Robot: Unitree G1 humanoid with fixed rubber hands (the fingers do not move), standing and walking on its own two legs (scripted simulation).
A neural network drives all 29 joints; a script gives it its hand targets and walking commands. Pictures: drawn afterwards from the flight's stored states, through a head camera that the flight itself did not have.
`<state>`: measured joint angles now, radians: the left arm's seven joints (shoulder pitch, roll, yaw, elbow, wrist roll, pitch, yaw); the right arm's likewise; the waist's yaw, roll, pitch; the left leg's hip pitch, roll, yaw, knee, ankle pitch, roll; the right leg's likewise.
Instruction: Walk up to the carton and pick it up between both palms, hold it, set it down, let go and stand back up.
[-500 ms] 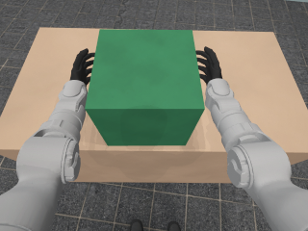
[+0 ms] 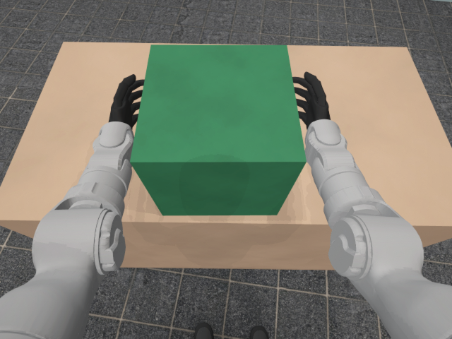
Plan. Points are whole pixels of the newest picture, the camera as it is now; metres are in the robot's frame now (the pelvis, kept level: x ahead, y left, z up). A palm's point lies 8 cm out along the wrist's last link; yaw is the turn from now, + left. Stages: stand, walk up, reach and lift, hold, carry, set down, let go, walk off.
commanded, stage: reach and lift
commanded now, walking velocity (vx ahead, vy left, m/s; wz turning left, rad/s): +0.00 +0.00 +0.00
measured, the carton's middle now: (219, 137) +0.47 +0.01 +0.00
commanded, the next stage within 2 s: none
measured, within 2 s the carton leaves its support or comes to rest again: leaves its support in 1.08 s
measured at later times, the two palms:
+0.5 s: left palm (123, 124) +0.47 +0.18 +0.06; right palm (313, 122) +0.46 -0.16 +0.06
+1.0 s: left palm (126, 142) +0.43 +0.17 +0.06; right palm (323, 137) +0.43 -0.17 +0.06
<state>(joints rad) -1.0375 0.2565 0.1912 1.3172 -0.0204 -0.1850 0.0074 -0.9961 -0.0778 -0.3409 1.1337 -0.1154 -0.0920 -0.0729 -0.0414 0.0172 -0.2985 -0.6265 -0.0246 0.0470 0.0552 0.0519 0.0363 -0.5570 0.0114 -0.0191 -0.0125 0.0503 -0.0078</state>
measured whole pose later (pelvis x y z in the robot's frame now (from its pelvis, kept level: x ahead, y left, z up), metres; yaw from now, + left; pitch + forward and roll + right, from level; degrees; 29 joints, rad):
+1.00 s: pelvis +0.02 -0.01 +0.01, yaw +1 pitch +20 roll +0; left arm -0.71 0.10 0.34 1.02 0.12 -0.13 -0.03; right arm -0.67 0.04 -0.39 0.85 -0.25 -0.08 -0.06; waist -0.02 0.03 -0.24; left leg -0.33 -0.03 0.03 -0.07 0.06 0.03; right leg -0.28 0.01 -0.03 -0.09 0.03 -0.02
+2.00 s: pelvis +0.00 -0.02 +0.01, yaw +1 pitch +6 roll +0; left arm -0.49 0.02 0.30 0.45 0.11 0.30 -0.03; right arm -0.55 -0.04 -0.10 0.55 -0.02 0.24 -0.12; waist -0.02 0.02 -0.14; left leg -0.13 -0.01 0.03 -0.03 0.04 0.02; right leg -0.08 0.03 -0.03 -0.04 0.01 -0.03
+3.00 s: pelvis -0.02 -0.01 +0.01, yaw -2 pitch -1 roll +0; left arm -0.58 -0.01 0.35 0.02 0.23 0.83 -0.09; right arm -0.65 -0.11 -0.05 0.30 0.10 0.61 -0.13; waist -0.03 0.02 -0.04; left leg -0.01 -0.01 0.07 0.00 0.02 0.02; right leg 0.01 0.03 0.02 0.03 -0.02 -0.01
